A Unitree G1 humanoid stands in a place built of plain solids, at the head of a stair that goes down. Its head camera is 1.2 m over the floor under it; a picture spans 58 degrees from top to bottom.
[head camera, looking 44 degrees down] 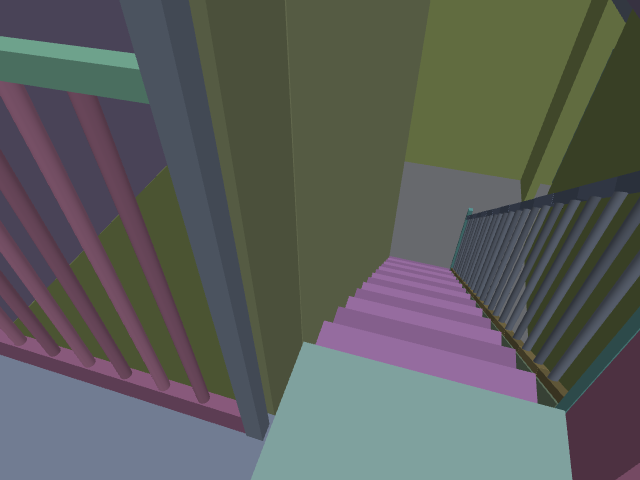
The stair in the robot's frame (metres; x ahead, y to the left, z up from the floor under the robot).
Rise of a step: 0.21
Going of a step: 0.24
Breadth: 0.78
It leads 17 degrees to the right of straight ahead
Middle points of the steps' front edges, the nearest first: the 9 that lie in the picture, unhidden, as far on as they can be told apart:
0.66 -0.32 0.00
0.89 -0.39 -0.21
1.12 -0.46 -0.42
1.35 -0.53 -0.63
1.58 -0.60 -0.84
1.80 -0.67 -1.05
2.03 -0.74 -1.26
2.26 -0.81 -1.47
2.49 -0.88 -1.68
